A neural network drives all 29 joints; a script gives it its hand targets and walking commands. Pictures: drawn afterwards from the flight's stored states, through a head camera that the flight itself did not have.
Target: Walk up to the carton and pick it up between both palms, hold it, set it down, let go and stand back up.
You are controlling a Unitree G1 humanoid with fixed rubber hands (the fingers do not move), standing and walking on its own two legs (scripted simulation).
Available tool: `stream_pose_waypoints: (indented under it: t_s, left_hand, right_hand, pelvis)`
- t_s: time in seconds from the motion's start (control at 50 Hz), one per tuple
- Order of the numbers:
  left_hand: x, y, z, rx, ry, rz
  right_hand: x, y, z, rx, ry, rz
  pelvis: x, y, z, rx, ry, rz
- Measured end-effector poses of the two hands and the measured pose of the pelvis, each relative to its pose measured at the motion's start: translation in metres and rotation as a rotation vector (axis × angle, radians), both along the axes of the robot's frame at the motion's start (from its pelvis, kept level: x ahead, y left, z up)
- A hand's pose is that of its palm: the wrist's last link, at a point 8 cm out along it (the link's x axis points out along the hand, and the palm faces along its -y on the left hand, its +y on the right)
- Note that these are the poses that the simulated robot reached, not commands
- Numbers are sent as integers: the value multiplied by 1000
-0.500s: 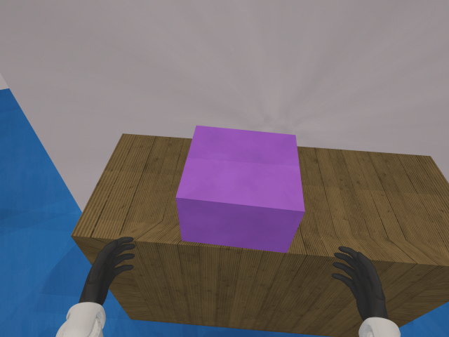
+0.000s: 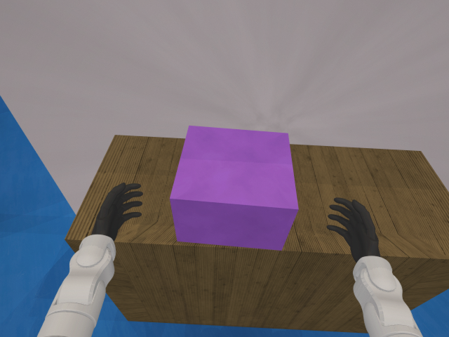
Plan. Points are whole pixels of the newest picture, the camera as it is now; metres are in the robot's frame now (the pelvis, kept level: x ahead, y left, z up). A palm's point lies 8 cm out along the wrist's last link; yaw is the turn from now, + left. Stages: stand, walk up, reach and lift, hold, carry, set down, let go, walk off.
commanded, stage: reach and lift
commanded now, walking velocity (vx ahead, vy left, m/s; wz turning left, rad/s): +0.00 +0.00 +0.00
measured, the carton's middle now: (233, 186) +0.44 -0.01 -0.03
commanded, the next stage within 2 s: none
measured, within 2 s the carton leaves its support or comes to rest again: neither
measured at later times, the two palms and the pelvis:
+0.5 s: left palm (120, 172) +0.36 +0.20 +0.09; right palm (365, 193) +0.35 -0.25 +0.08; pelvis +0.00 +0.00 +0.00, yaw +0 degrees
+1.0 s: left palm (119, 136) +0.42 +0.21 +0.13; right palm (363, 147) +0.42 -0.24 +0.14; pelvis -0.02 +0.00 -0.01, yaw -1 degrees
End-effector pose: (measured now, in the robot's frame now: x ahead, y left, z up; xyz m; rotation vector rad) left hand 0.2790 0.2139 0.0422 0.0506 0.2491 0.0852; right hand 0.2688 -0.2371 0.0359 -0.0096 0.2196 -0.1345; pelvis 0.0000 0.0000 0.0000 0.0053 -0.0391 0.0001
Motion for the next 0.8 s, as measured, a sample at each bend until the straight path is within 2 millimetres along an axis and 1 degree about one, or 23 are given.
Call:
stream_pose_waypoints:
  t_s: [0.16, 0.36, 0.44, 0.54, 0.66, 0.8]
  left_hand:
    - [27, -3, 15, -4, 2, -15]
    - [62, -7, 35, 8, 2, -29]
    - [76, -9, 46, 15, -7, -33]
    - [92, -11, 54, 13, 4, -38]
    - [109, -16, 68, 22, -7, -45]
    - [123, -13, 80, 30, -13, -32]
  right_hand:
    - [26, -4, 17, -6, -14, 2]
    - [59, -7, 32, -4, -3, 5]
    - [73, -9, 42, -9, -13, 9]
    - [88, -12, 53, -20, -2, 0]
    - [105, -15, 68, -24, -2, -5]
    - [119, -16, 81, -26, 2, -12]
  pelvis:
    - [-1, 0, 0, -1, 22, -3]
    - [-3, 0, 0, -4, 56, -4]
    - [-4, 0, -1, -6, 73, -5]
    - [-5, 0, -1, -7, 91, -5]
    - [-7, 0, -2, -11, 117, -6]
    - [-10, 0, -3, -13, 153, -11]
